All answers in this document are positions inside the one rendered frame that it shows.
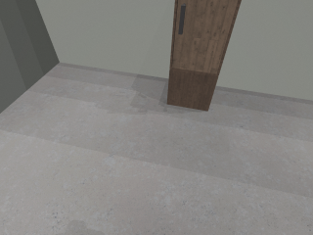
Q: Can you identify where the cupboard door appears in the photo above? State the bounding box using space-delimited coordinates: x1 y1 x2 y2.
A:
172 0 239 74

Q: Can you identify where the handle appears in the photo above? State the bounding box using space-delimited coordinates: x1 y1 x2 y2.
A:
178 3 186 35

